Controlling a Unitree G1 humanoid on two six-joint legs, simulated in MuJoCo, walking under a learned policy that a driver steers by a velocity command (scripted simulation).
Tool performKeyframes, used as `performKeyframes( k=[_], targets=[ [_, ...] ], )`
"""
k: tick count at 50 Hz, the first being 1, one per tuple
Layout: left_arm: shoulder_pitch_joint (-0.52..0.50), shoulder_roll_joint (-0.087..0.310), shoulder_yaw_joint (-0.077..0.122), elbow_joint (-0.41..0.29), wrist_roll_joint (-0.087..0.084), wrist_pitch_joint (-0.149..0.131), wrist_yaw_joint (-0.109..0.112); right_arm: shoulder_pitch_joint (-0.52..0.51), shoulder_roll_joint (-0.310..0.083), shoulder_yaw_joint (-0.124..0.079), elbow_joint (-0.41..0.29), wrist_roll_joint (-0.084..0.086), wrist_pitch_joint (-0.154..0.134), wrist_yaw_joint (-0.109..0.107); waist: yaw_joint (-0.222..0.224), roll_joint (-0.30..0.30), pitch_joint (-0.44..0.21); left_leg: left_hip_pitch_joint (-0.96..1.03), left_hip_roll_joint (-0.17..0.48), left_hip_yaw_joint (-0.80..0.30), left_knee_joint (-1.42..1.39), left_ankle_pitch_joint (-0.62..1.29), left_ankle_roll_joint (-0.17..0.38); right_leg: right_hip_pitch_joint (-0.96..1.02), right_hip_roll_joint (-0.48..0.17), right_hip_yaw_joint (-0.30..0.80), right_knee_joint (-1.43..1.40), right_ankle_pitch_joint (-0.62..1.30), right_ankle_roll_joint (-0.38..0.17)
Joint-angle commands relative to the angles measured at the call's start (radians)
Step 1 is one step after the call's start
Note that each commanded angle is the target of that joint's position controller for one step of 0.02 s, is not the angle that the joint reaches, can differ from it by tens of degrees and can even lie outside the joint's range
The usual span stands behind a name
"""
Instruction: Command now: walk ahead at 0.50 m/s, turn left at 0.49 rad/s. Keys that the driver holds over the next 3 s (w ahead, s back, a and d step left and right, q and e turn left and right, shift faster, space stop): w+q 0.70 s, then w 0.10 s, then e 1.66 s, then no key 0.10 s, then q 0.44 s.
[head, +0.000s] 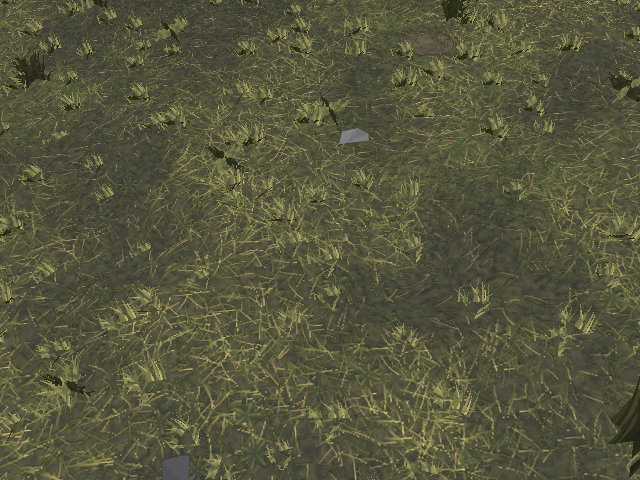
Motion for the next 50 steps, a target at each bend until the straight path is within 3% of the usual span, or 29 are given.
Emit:
performKeyframes(
  k=[1, 3, 5, 7, 10, 12, 14, 15, 16, 17, 18, 19, 20, 21, 22, 24, 26, 32, 38, 40, 42, 43, 44, 45, 46, 47, 48, 50],
  targets=[
    [0.107, 0.159, 0.030, -0.008, -0.009, -0.039, 0.027, -0.130, -0.063, -0.018, -0.131, -0.018, 0.011, 0.054, 0.038, -0.150, 0.013, -0.230, 0.110, -0.007, -0.300, 0.255, -0.043, 0.050, -0.364, 0.302, -0.338, 0.283, -0.134],
    [0.099, 0.144, 0.028, 0.008, -0.015, -0.051, 0.029, -0.118, 0.000, -0.005, -0.132, -0.022, 0.019, 0.083, 0.004, -0.188, 0.009, -0.095, 0.094, 0.022, -0.491, 0.387, -0.057, -0.035, -0.287, 0.175, -0.362, 0.391, -0.131],
    [0.069, 0.116, 0.023, 0.000, -0.024, -0.055, 0.024, -0.127, 0.014, 0.005, -0.141, -0.010, 0.009, 0.095, -0.013, -0.206, -0.018, -0.043, 0.100, 0.033, -0.692, 0.486, -0.033, 0.004, -0.261, 0.069, -0.343, 0.504, -0.123],
    [0.090, 0.125, 0.025, -0.002, -0.029, -0.049, 0.021, -0.200, 0.017, 0.013, -0.159, -0.002, 0.007, 0.100, 0.007, -0.175, -0.035, 0.010, 0.079, 0.084, -0.822, 0.534, -0.001, 0.062, -0.259, 0.016, -0.362, 0.525, -0.109],
    [0.187, 0.150, 0.034, 0.021, -0.027, -0.025, 0.029, -0.338, -0.001, 0.014, -0.203, -0.008, 0.014, 0.105, 0.061, -0.122, -0.002, -0.049, 0.066, 0.130, -0.922, 0.470, 0.032, 0.221, -0.282, -0.016, -0.362, 0.447, -0.091],
    [0.231, 0.166, 0.038, 0.031, -0.018, -0.006, 0.034, -0.401, -0.009, 0.012, -0.226, -0.016, 0.013, 0.108, 0.085, -0.099, 0.014, -0.070, 0.040, 0.164, -0.982, 0.388, 0.056, 0.327, -0.289, -0.048, -0.317, 0.509, -0.083],
    [0.251, 0.201, 0.044, 0.033, -0.010, 0.009, 0.036, -0.375, -0.022, 0.003, -0.225, -0.021, 0.012, 0.104, 0.075, -0.103, -0.021, 0.012, -0.023, 0.207, -1.028, 0.262, 0.082, 0.390, -0.285, -0.097, -0.168, 0.753, -0.075],
    [0.259, 0.213, 0.045, 0.031, -0.008, 0.019, 0.036, -0.299, -0.039, -0.008, -0.203, -0.022, 0.007, 0.099, 0.047, -0.106, -0.073, 0.113, -0.068, 0.225, -1.055, 0.234, 0.101, 0.392, -0.277, -0.125, -0.023, 0.842, -0.070],
    [0.250, 0.222, 0.045, 0.021, -0.012, 0.029, 0.035, -0.147, -0.068, -0.025, -0.157, -0.027, -0.001, 0.087, -0.020, -0.077, -0.151, 0.321, -0.090, 0.199, -1.132, 0.265, 0.133, 0.300, -0.257, -0.161, 0.200, 0.796, -0.042],
    [0.250, 0.181, 0.032, -0.022, -0.012, 0.029, 0.030, 0.008, -0.172, -0.059, -0.127, -0.037, -0.007, 0.070, -0.071, 0.050, -0.269, 0.576, 0.115, -0.104, -1.201, 0.147, 0.202, 0.071, -0.213, -0.179, 0.525, 0.428, -0.004],
    [0.231, 0.100, 0.016, -0.103, -0.012, 0.021, 0.006, -0.015, -0.273, -0.074, -0.150, -0.013, 0.002, 0.063, -0.007, 0.226, -0.316, 0.797, 0.367, -0.675, -1.370, 0.112, 0.344, -0.353, 0.014, -0.069, 0.808, -0.340, 0.048],
    [0.070, 0.187, 0.034, -0.116, 0.004, 0.019, 0.009, 0.003, -0.235, -0.069, -0.139, 0.007, 0.016, 0.054, -0.063, 0.020, -0.203, 0.752, 0.332, -0.612, -1.408, 0.125, 0.306, -0.486, -0.030, 0.088, 0.817, -0.258, 0.036],
    [0.053, 0.169, 0.030, -0.129, -0.016, 0.007, 0.006, -0.058, -0.202, -0.060, -0.132, 0.010, 0.018, 0.045, -0.018, 0.009, -0.082, 0.626, 0.306, -0.467, -1.405, 0.236, 0.274, -0.492, -0.074, 0.093, 0.752, -0.156, 0.029],
    [0.074, 0.162, 0.027, -0.113, -0.020, 0.003, 0.007, -0.111, -0.164, -0.051, -0.135, 0.013, 0.013, 0.043, 0.034, -0.051, -0.025, 0.487, 0.251, -0.369, -1.421, 0.387, 0.234, -0.403, -0.102, 0.094, 0.651, -0.100, 0.030],
    [0.101, 0.156, 0.027, -0.101, -0.007, 0.014, 0.009, -0.157, -0.147, -0.046, -0.144, 0.019, 0.004, 0.040, 0.074, -0.052, -0.010, 0.405, 0.200, -0.287, -1.429, 0.498, 0.207, -0.321, -0.115, 0.096, 0.588, -0.083, 0.040],
    [0.129, 0.148, 0.028, -0.091, 0.011, 0.046, 0.009, -0.167, -0.123, -0.038, -0.148, 0.023, -0.021, 0.043, 0.103, -0.034, -0.048, 0.349, 0.151, -0.215, -1.435, 0.656, 0.199, -0.226, -0.108, 0.091, 0.543, -0.057, 0.062],
    [0.092, 0.135, 0.028, -0.107, 0.006, 0.059, 0.005, -0.135, -0.148, -0.046, -0.136, 0.030, -0.031, 0.044, 0.106, -0.041, -0.058, 0.338, 0.123, -0.189, -1.446, 0.666, 0.197, -0.233, -0.097, 0.083, 0.482, -0.004, 0.081],
    [-0.139, 0.136, 0.025, -0.183, 0.000, 0.056, 0.000, 0.004, -0.152, -0.054, -0.109, 0.024, -0.032, 0.041, 0.020, -0.011, -0.011, 0.416, 0.109, -0.236, -1.456, 0.607, 0.166, -0.355, -0.079, 0.096, 0.255, 0.182, 0.103],
    [-0.266, 0.140, 0.005, -0.239, -0.009, 0.034, -0.010, 0.088, -0.142, -0.047, -0.091, 0.008, -0.037, 0.027, -0.025, 0.015, 0.002, 0.527, 0.133, -0.265, -1.390, 0.760, 0.147, -0.316, -0.030, 0.081, 0.059, 0.210, 0.063],
    [-0.198, 0.152, 0.006, -0.227, -0.010, 0.025, -0.011, 0.061, -0.147, -0.044, -0.093, 0.004, -0.043, 0.020, 0.015, 0.026, -0.007, 0.509, 0.146, -0.263, -1.359, 0.835, 0.110, -0.174, -0.011, 0.080, -0.015, 0.172, 0.026],
    [0.003, 0.181, 0.021, -0.156, -0.003, 0.007, 0.006, 0.036, -0.156, -0.043, -0.083, 0.008, -0.052, 0.019, 0.103, 0.003, -0.080, 0.515, 0.091, -0.190, -1.143, 1.148, 0.059, 0.069, 0.054, 0.033, -0.107, 0.179, -0.019],
    [0.131, 0.206, 0.029, -0.125, 0.005, -0.010, 0.018, 0.034, -0.144, -0.038, -0.081, 0.018, -0.062, 0.022, 0.163, -0.014, -0.158, 0.433, 0.041, -0.150, -0.956, 1.065, 0.032, 0.267, -0.012, 0.085, -0.134, 0.292, -0.050],
    [0.267, 0.300, 0.046, -0.112, 0.022, -0.018, 0.027, 0.102, -0.069, -0.020, -0.107, 0.028, -0.069, 0.021, 0.163, -0.182, -0.311, 0.247, -0.053, -0.079, -0.634, 0.580, -0.003, 0.530, -0.288, 0.382, -0.053, 0.627, -0.130],
    [0.267, 0.335, 0.064, -0.084, -0.008, 0.004, 0.019, 0.230, -0.067, -0.026, -0.076, 0.056, -0.060, 0.016, 0.115, -0.354, -0.418, 0.078, -0.207, -0.042, -0.373, -0.029, -0.034, 0.621, -0.436, 0.731, -0.146, 0.871, -0.291],
    [0.167, 0.260, 0.048, -0.110, -0.041, 0.014, 0.008, 0.183, -0.111, -0.028, -0.063, 0.015, -0.048, 0.010, 0.080, -0.159, -0.294, 0.024, -0.128, -0.095, -0.323, 0.026, -0.030, 0.491, -0.391, 0.666, -0.171, 0.806, -0.284],
    [0.076, 0.181, 0.026, -0.120, -0.045, 0.013, 0.005, 0.071, -0.102, -0.023, -0.083, -0.002, -0.046, 0.017, 0.074, -0.096, -0.173, -0.002, -0.081, -0.064, -0.366, 0.084, -0.038, 0.381, -0.332, 0.526, -0.182, 0.817, -0.262],
    [0.051, 0.137, 0.010, -0.112, -0.040, 0.012, 0.004, 0.009, -0.091, -0.019, -0.101, -0.007, -0.044, 0.021, 0.067, -0.076, -0.116, -0.010, -0.043, -0.037, -0.424, 0.112, -0.044, 0.312, -0.275, 0.439, -0.208, 0.863, -0.233],
    [0.063, 0.143, 0.008, -0.084, -0.042, 0.010, 0.009, -0.031, -0.080, -0.013, -0.121, -0.019, -0.022, 0.031, 0.047, -0.127, -0.097, 0.034, -0.012, -0.009, -0.521, 0.150, -0.062, 0.239, -0.199, 0.352, -0.239, 0.898, -0.196]
  ],
)
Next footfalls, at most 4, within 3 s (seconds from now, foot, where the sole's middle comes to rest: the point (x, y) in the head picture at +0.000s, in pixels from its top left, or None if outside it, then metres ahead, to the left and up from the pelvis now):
0.32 left None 0.28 0.11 -0.77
0.86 right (302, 394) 0.64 0.07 -0.77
1.38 left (219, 428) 0.58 0.25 -0.77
1.86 right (327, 437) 0.54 0.03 -0.77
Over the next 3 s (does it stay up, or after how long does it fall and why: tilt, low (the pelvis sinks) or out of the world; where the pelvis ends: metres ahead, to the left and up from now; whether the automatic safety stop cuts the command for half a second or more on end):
stays up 0.49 0.14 0.01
